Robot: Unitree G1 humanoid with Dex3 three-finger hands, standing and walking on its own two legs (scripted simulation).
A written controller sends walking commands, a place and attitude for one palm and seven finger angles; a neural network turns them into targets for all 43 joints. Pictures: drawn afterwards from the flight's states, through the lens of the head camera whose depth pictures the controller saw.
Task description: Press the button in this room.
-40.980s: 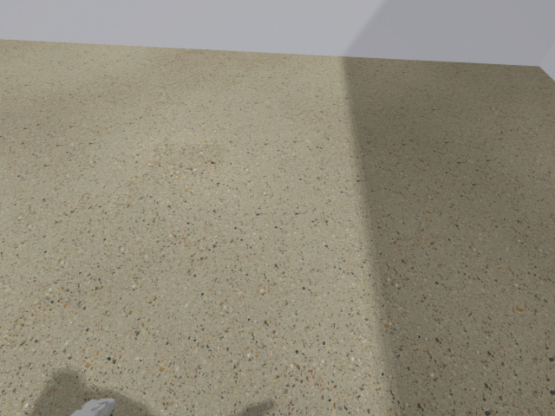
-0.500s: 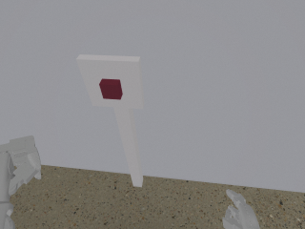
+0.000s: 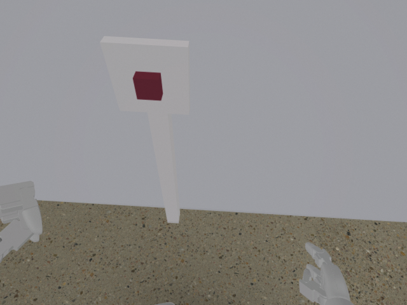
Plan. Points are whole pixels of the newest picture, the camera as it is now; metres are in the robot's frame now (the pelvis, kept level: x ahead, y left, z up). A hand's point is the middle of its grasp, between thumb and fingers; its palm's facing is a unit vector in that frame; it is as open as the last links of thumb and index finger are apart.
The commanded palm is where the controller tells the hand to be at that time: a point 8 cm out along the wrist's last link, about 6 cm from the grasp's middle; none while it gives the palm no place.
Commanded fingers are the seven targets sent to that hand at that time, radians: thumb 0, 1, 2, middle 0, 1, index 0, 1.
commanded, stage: step back with the hand held close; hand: left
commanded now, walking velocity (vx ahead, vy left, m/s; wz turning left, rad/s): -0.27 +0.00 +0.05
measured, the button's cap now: (148, 85) +0.57 +0.17 +0.12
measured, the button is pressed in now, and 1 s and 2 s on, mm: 0 0 0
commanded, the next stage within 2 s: stop stepping back and stand still in 0.42 s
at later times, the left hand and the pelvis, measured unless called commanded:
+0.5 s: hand out of the picture +0.08 +0.26 +0.18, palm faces +0.41 -0.83 -0.38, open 3.1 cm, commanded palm +0.01 +0.29 +0.19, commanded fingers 0.00 0.90 0.90 -1.30 -1.50 -1.30 -1.50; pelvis -0.12 +0.01 +0.00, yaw +0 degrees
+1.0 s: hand out of the picture +0.01 +0.24 +0.15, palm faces +0.34 -0.87 -0.36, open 3.1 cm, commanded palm -0.06 +0.28 +0.19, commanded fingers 0.00 0.90 0.90 -1.30 -1.50 -1.30 -1.50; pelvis -0.20 +0.01 +0.00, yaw -4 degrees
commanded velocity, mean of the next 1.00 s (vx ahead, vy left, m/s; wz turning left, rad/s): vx -0.08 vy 0.02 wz -0.03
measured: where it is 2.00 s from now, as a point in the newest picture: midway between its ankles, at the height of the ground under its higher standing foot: outside the picture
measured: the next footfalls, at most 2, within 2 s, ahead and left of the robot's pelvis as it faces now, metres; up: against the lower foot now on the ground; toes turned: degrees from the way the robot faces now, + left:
left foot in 0.30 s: +0.03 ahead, +0.11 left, +0.00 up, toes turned +5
right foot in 0.66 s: -0.18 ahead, -0.09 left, +0.00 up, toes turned -5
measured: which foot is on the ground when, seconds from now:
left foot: down 0.00-0.18, up 0.20-0.28, down 0.30-0.66, up 0.68-0.84, down 0.86-1.00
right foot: down 0.00-0.30, up 0.32-0.64, down 0.66-1.00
